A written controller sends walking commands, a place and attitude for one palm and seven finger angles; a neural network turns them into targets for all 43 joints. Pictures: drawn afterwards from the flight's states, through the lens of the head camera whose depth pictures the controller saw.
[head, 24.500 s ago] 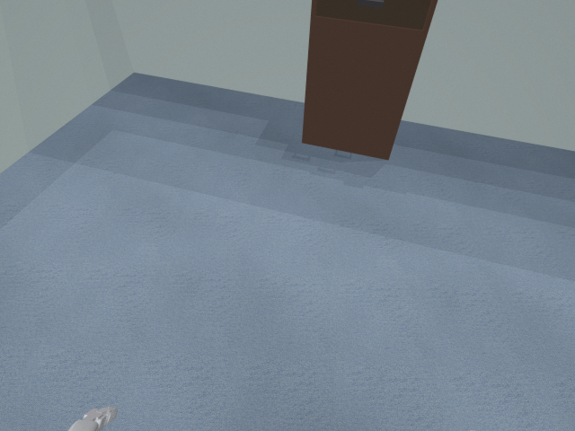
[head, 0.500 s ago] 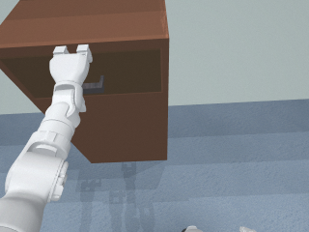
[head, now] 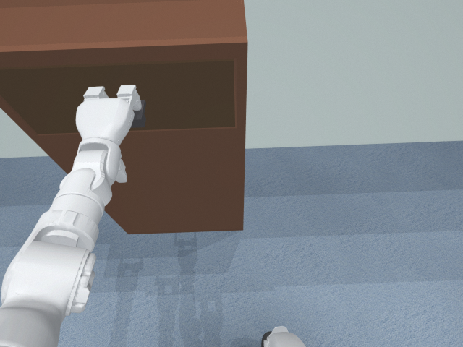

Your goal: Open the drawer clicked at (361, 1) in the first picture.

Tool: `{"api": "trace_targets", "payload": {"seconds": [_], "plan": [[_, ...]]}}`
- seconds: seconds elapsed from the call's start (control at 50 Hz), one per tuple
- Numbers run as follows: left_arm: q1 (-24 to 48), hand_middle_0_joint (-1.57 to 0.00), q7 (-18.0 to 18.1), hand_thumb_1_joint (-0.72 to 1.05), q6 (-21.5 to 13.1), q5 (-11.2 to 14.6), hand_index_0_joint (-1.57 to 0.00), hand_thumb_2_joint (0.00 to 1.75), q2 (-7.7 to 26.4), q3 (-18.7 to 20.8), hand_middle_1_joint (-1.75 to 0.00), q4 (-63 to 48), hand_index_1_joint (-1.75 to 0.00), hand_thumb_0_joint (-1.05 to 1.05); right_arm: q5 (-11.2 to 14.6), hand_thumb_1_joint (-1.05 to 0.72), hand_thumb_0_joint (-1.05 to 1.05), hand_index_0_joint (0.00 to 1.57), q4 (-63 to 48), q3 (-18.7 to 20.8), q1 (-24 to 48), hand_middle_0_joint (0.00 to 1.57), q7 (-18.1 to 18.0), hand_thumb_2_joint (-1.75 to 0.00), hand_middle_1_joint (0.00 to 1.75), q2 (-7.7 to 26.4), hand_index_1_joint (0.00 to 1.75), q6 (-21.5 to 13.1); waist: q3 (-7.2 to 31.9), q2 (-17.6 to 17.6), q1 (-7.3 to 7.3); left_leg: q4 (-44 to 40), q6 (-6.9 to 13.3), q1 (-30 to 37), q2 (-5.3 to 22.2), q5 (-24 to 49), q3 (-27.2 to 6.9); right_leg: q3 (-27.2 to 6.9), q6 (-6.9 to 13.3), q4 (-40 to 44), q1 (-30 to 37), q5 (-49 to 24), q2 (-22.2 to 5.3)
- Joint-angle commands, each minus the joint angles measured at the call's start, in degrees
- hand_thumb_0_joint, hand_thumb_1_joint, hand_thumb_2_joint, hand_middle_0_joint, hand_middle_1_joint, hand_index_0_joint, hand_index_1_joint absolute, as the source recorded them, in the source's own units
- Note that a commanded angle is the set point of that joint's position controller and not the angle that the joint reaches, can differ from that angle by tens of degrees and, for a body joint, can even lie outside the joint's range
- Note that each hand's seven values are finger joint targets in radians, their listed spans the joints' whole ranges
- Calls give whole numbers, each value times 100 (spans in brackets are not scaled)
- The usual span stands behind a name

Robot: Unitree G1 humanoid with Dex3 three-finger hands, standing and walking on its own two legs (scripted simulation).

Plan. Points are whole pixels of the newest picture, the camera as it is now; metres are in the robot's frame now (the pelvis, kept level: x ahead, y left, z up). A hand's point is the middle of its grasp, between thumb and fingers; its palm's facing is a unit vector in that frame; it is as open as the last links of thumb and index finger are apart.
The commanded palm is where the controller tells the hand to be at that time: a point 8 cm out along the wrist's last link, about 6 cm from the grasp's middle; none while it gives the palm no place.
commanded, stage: lower the fingers behind the handle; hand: left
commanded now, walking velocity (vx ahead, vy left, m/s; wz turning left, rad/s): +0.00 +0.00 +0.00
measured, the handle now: (120, 112) +0.55 +0.21 +0.05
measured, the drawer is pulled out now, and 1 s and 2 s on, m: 0.00 0.00 0.00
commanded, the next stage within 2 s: lift the fingers back up to retry in 0.96 s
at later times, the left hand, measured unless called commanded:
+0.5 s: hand (112, 136) +0.49 +0.21 +0.05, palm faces +0.03 +0.02 -1.00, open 14.1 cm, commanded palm +0.46 +0.22 +0.07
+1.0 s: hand (114, 137) +0.49 +0.21 +0.05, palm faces -0.01 +0.03 -1.00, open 14.0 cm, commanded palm +0.46 +0.22 +0.07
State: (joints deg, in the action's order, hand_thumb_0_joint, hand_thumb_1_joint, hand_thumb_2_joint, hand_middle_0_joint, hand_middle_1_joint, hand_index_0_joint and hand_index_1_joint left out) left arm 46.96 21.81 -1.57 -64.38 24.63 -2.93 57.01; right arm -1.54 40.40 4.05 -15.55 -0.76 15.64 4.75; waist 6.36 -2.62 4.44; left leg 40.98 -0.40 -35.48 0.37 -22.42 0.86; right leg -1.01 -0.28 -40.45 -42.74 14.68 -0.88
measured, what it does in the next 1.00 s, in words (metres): stands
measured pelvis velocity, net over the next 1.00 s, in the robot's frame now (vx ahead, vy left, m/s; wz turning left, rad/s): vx -0.01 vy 0.02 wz -0.01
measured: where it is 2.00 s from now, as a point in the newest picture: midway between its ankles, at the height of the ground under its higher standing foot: outside the picture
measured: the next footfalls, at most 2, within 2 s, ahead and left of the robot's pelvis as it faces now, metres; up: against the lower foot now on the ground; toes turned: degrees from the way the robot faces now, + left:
none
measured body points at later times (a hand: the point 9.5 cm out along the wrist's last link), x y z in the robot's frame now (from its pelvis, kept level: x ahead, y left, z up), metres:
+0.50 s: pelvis -0.01 +0.01 -0.01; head +0.09 +0.00 +0.43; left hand +0.48 +0.21 +0.11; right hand +0.02 -0.28 -0.14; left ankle -0.04 +0.13 -0.71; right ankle +0.04 -0.12 -0.71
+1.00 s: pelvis -0.01 +0.02 -0.01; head +0.09 +0.00 +0.43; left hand +0.48 +0.21 +0.10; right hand +0.00 -0.25 -0.15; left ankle -0.04 +0.13 -0.71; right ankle +0.04 -0.12 -0.71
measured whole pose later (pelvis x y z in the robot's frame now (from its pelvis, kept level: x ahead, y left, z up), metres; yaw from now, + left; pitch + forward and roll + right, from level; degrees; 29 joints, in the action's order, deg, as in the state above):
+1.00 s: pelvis -0.01 +0.02 -0.01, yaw -1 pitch +19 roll +0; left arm 51.4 16.9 -1.7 -62.7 27.0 -5.1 60.3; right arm -0.4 40.0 2.3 -20.9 -1.4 14.8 4.0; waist 8.0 -2.5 5.2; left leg 47.3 1.1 -42.0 -0.1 -24.7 2.0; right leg -2.3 -1.7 -44.7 -48.7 15.4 -1.2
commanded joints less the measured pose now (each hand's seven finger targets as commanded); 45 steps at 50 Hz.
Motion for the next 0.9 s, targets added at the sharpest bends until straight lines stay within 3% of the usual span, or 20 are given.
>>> {"api": "trace_targets", "payload": {"seconds": [0.0,0.08,0.12,0.16,0.2,0.28,0.34,0.44,0.48,0.52,0.54,0.56,0.62,0.66,0.68,0.74,0.8,0.84,0.88], "plan": [[2731,-30,-12,-50,519,169,-30,30,1490,280,-120,-719,-120,0,69,-90,0,20,-336,225,-604,20,-86,-90,30,774,30,-60,2887,367,119,-424,224,637,-299,2133,231,132,112,345,2657,-2122,209],[2418,-30,-545,-50,379,323,-30,30,1618,300,-120,-402,-120,0,119,-90,0,20,-359,150,-568,20,-231,-90,30,839,30,-37,2400,698,123,-579,283,388,-313,1639,243,95,85,522,2714,-1807,169],[2058,-30,-746,-50,228,309,-30,30,1709,317,-120,-135,-120,0,139,-90,0,20,-354,87,-578,20,-288,-90,30,871,30,-37,1827,802,79,-625,291,149,-295,1347,232,116,91,540,2438,-1483,154],[2029,-30,-850,-50,4,278,-30,30,1416,71,-120,-205,-120,0,148,-90,0,20,-415,91,-637,20,-306,-90,30,836,30,-87,1599,695,135,-624,289,142,-280,1159,228,107,112,586,2153,-1204,157],[1829,-30,-875,-50,-229,236,-30,30,1475,151,-120,-270,-120,0,119,-90,0,20,-436,104,-728,20,-295,-90,30,833,30,-116,1744,523,48,-552,276,167,-276,1195,227,99,153,489,2070,-1150,165],[1743,-30,-761,-50,-464,256,-30,30,1190,59,-120,-329,-120,0,119,-90,0,20,-468,166,-901,20,-248,-90,30,808,30,-188,1761,584,100,-391,256,124,-263,1271,203,144,186,377,1763,-1142,207],[1879,-30,-563,-50,-399,218,-30,30,1189,28,-120,-277,-120,0,108,-90,0,20,-409,191,-985,20,-202,-90,30,839,30,-237,1776,446,145,-300,239,41,-250,1154,196,145,186,296,1469,-959,209],[2150,-30,-321,-50,-3,134,-30,30,1309,35,-120,130,-120,0,108,-90,0,20,-286,187,-1080,20,-134,-90,30,913,30,-251,1721,481,254,-183,234,-150,-247,1088,158,182,189,197,1183,-817,218],[2280,-30,-331,-50,130,144,-30,30,1409,106,-120,85,-120,0,107,-90,0,20,-300,196,-1101,20,-104,-90,30,935,30,-226,2013,359,227,-136,231,-92,-259,1220,176,182,202,132,1269,-943,227],[2184,-30,-401,-50,262,149,-30,30,1533,141,-120,275,-120,0,109,-90,0,20,-312,151,-1092,20,-113,-90,30,949,30,-193,2000,340,199,-112,229,-234,-263,1139,185,173,185,74,1299,-921,216],[2151,-30,-456,-50,279,126,-30,30,1371,6,-120,297,-120,0,108,-90,0,20,-343,149,-1075,20,-124,-90,30,918,30,-187,1989,397,223,-106,227,-223,-256,1192,169,199,186,51,1301,-969,220],[2178,-30,-505,-50,271,167,-30,30,1366,25,-120,190,-120,0,111,-90,0,20,-385,158,-1066,20,-116,-90,30,920,30,-180,2098,248,195,-106,221,-123,-247,1191,169,195,195,51,1274,-933,226],[2305,-30,-594,-50,168,217,-30,30,1360,20,-120,40,-120,0,98,-90,0,20,-432,148,-1085,20,-141,-90,30,896,30,-177,2220,231,236,-61,237,-45,-237,1234,124,202,187,0,1290,-950,234],[2094,-30,-662,-50,187,237,-30,30,1319,15,-120,153,-120,0,117,-90,0,20,-463,140,-1083,20,-161,-90,30,900,30,-163,2065,445,215,-74,242,-116,-226,1173,116,212,178,25,1257,-882,245],[2227,-30,-676,-50,143,249,-30,30,1301,26,-120,48,-120,0,121,-90,0,20,-459,150,-1084,20,-166,-90,30,907,30,-169,2045,517,275,-69,248,-76,-206,1197,87,220,182,42,1200,-890,253],[2059,-30,-693,-50,63,257,-30,30,1180,-61,-120,61,-120,0,123,-90,0,20,-458,126,-1062,20,-175,-90,30,890,30,-180,1780,460,224,-101,246,-156,-207,1039,88,240,190,57,1072,-706,244],[2060,-30,-672,-50,-34,238,-30,30,1248,12,-120,-16,-120,0,105,-90,0,20,-450,141,-1105,20,-179,-90,30,880,30,-194,1881,455,217,-70,249,-101,-192,1096,70,230,197,22,1057,-721,248],[2094,-30,-655,-50,-52,237,-30,30,1030,-139,-120,-44,-120,0,110,-90,0,20,-455,144,-1116,20,-171,-90,30,856,30,-207,1803,478,258,-82,245,-101,-180,1013,46,260,202,29,955,-621,258],[2151,-30,-627,-50,-65,249,-30,30,1230,30,-120,-103,-120,0,117,-90,0,20,-446,154,-1151,20,-153,-90,30,888,30,-199,1932,516,229,-50,245,-110,-198,1089,44,233,211,3,1029,-710,270]]}}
